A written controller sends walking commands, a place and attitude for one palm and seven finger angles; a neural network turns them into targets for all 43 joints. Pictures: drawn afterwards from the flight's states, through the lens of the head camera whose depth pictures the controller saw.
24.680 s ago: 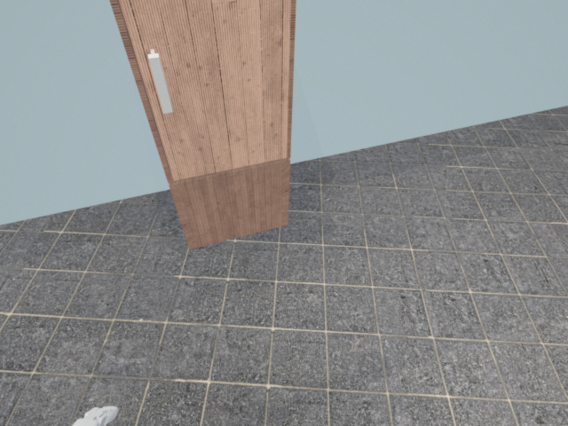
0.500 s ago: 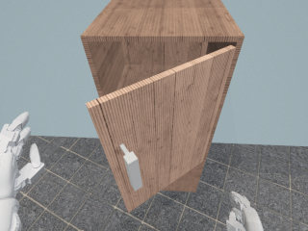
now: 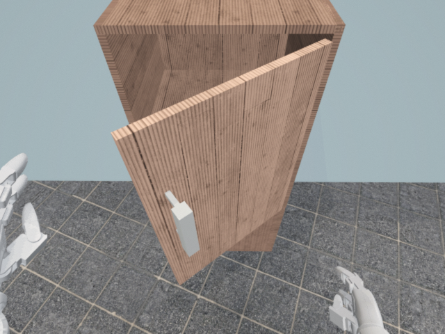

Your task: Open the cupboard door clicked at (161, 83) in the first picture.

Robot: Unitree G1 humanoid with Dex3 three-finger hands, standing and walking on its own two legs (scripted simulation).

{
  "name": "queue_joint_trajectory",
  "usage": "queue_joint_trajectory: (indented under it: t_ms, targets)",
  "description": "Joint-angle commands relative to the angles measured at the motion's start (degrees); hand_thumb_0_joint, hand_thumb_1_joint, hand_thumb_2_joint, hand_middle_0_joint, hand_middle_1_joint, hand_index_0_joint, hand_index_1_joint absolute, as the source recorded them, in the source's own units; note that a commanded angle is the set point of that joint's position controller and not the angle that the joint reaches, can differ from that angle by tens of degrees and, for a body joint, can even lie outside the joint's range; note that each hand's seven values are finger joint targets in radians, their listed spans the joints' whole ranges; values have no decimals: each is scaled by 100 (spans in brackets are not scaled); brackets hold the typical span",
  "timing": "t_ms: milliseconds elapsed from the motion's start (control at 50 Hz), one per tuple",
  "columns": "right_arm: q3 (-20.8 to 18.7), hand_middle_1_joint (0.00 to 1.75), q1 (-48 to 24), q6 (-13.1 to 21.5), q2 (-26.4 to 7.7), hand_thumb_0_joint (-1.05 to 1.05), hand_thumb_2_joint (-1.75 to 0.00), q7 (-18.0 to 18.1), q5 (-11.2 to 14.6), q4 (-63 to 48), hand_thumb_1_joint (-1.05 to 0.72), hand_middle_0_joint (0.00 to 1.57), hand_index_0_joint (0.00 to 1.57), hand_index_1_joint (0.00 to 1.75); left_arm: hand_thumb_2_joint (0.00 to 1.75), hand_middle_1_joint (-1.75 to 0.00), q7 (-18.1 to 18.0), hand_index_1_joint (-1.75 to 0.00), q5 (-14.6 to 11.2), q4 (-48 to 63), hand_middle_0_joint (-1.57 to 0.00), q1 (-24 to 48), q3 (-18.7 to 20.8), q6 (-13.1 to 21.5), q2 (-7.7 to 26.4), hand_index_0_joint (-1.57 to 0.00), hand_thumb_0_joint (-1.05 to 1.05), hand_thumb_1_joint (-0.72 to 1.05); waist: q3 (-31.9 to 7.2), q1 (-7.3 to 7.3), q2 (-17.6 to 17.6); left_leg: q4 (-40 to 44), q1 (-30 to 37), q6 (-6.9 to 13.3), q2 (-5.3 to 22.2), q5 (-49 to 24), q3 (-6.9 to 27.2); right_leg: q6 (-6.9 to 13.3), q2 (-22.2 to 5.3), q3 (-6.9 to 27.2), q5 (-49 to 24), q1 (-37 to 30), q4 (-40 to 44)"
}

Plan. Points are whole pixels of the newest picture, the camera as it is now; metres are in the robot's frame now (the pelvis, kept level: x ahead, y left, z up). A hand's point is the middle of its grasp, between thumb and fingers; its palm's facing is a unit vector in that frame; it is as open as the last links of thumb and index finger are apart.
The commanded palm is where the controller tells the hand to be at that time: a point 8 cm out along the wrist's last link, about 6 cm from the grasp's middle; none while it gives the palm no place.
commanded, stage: step back with the hand held close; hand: left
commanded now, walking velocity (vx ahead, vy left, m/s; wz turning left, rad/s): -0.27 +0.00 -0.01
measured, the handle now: (181, 223) +0.30 +0.11 +0.02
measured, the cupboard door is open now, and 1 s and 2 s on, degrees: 38 38 38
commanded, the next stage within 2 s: stop stepping back and stand still in 0.72 s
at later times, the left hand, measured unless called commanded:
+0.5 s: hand out of the picture +0.10 +0.28 +0.15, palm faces +0.46 -0.76 -0.46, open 7.4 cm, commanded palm +0.03 +0.33 +0.17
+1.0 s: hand out of the picture -0.05 +0.28 +0.16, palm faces +0.48 -0.75 -0.46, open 7.4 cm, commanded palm -0.10 +0.32 +0.17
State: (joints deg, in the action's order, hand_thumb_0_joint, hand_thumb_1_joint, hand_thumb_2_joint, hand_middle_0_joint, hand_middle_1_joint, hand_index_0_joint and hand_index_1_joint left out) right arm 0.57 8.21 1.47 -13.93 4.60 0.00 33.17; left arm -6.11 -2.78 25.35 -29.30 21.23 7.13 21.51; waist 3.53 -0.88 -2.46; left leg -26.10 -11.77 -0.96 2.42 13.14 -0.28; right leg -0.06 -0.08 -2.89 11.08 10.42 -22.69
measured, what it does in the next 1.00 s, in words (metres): walks backwards: right foot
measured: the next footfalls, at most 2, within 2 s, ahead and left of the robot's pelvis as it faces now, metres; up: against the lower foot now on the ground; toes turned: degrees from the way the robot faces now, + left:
right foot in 0.92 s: -0.20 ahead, -0.06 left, +0.00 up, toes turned -2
left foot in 1.12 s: -0.19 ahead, +0.13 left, +0.00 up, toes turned +7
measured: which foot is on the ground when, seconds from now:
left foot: down 0.00-0.90, up 0.92-1.00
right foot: down 0.00-0.66, up 0.68-0.90, down 0.92-1.00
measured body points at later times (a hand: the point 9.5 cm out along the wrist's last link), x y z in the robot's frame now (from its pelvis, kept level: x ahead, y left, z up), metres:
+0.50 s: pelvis -0.10 +0.02 -0.02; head -0.08 +0.04 +0.43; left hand +0.07 +0.32 +0.18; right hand +0.08 -0.21 -0.09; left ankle +0.01 +0.13 -0.74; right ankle +0.01 -0.12 -0.74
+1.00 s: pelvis -0.21 +0.01 -0.02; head -0.20 +0.03 +0.43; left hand -0.08 +0.31 +0.18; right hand -0.02 -0.20 -0.11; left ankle -0.12 +0.12 -0.69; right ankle -0.29 -0.10 -0.74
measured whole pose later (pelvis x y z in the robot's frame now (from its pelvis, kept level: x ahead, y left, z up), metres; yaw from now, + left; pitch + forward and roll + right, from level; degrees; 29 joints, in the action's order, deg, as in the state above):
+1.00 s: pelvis -0.21 +0.01 -0.02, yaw +5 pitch +2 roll -1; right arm 1.0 10.2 6.1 -10.7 2.1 0.0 38.4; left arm -7.8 -3.3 35.0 -33.3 24.2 12.1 24.7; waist -0.1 -2.8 1.5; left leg -57.3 -39.9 -2.4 -0.4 16.0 -0.3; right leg 2.5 2.3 -1.8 26.2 10.6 -34.4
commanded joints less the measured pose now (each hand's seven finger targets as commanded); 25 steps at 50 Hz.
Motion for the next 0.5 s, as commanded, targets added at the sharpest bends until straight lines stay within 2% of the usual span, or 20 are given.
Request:
queue_joint_trajectory:
  t_ms: [0, 40, 80, 100, 140, 180, 200, 280, 300, 340, 380, 400, 420, 480]
  targets:
    - [-344, 30, -472, 179, -566, 0, -90, 74, 25, -990, -90, 20, 20, 30, 90, -30, -212, -30, -2, 1702, -20, -224, 995, 405, 1325, -20, 0, 90, -1548, -29, -73, 61, 285, 190, 119, -2316, 25, -32, -394, 230, -2399, -616, -212]
    - [-361, 30, -447, 158, -538, 0, -90, 85, 37, -1072, -90, 20, 20, 30, 90, -30, -247, -30, -6, 1785, -20, -332, 1079, 419, 1349, -20, 0, 90, -1549, -27, 15, 93, 150, 185, 173, -2244, 64, -56, -328, 244, -2279, -553, -342]
    - [-373, 30, -440, 150, -526, 0, -90, 104, 48, -1091, -90, 20, 20, 30, 90, -30, -279, -30, -15, 1741, -20, -355, 1116, 441, 1360, -20, 0, 90, -1377, -16, 65, 144, -116, 190, 193, -1927, 103, -73, -309, 276, -2023, -461, -366]
    - [-384, 30, -466, 162, -547, 0, -90, 121, 41, -1066, -90, 20, 20, 30, 90, -30, -296, -30, -15, 1711, -20, -370, 1164, 454, 1393, -20, 0, 90, -1325, -27, -68, 189, -244, 209, 204, -1797, 164, -57, -317, 286, -1901, -459, -382]
    - [-379, 30, -411, 180, -552, 0, -90, 115, 48, -1076, -90, 20, 20, 30, 90, -30, -320, -30, -3, 1662, -20, -388, 1120, 484, 1305, -20, 0, 90, -1175, -1, -117, 289, -538, 233, 269, -1379, 197, -75, -281, 304, -1529, -409, -444]
    - [-380, 30, -398, 214, -578, 0, -90, 100, 53, -1071, -90, 20, 20, 30, 90, -30, -327, -30, 12, 1579, -20, -388, 1058, 508, 1219, -20, 0, 90, -982, 12, -208, 427, -933, 295, 319, -585, 269, -82, -236, 354, -919, -355, -462]
    - [-379, 30, -416, 252, -615, 0, -90, 110, 32, -1070, -90, 20, 20, 30, 90, -30, -330, -30, 37, 1609, -20, -349, 1049, 539, 1197, -20, 0, 90, -884, 11, -447, 561, -1236, 338, 343, -189, 346, -73, -216, 342, -752, -463, -527]
    - [-370, 30, -302, 368, -665, 0, -90, 74, 39, -1101, -90, 20, 20, 30, 90, -30, -354, -30, 148, 1544, -20, -209, 1039, 638, 1129, -20, 0, 90, -541, 58, -351, 792, -2399, 511, 437, 1817, 534, -96, -157, 487, 263, -678, -718]
    - [-382, 30, -321, 402, -691, 0, -90, 89, 22, -1094, -90, 20, 20, 30, 90, -30, -359, -30, 192, 1612, -20, -106, 1067, 675, 1169, -20, 0, 90, -509, 53, -470, 791, -2531, 539, 436, 2020, 559, -93, -142, 503, 418, -698, -708]
    - [-370, 30, -222, 464, -691, 0, -90, 77, 10, -1103, -90, 20, 20, 30, 90, -30, -366, -30, 226, 1661, -20, 20, 1037, 718, 1125, -20, 0, 90, -451, 78, -310, 704, -2728, 556, 442, 2409, 637, -82, -143, 569, 977, -580, -707]
    - [-378, 30, -194, 532, -689, 0, -90, 75, 5, -1097, -90, 20, 20, 30, 90, -30, -385, -30, 267, 1786, -20, 223, 1033, 765, 1145, -20, 0, 90, -397, 88, -323, 530, -2663, 531, 380, 2603, 597, -52, -152, 641, 1508, -222, -595]
    - [-386, 30, -206, 569, -693, 0, -90, 90, -10, -1077, -90, 20, 20, 30, 90, -30, -399, -30, 276, 1893, -20, 294, 1130, 802, 1281, -20, 0, 90, -413, 89, -374, 461, -2494, 518, 346, 2564, 644, -26, -145, 679, 1553, -52, -512]
    - [-353, 30, -155, 598, -625, 0, -90, 90, -19, -1051, -90, 20, 20, 30, 90, -30, -408, -30, 254, 1930, -20, 274, 1073, 817, 1230, -20, 0, 90, -442, 101, -239, 314, -2257, 466, 261, 2334, 603, 17, -203, 739, 1501, 179, -414]
    - [-344, 30, -33, 662, -536, 0, -90, 66, -13, -889, -90, 20, 20, 30, 90, -30, -463, -30, 165, 2076, -20, 130, 1158, 890, 1369, -20, 0, 90, -789, 145, 211, -751, -884, 210, -132, 1337, 238, 225, -592, 1084, 1281, 1307, 149]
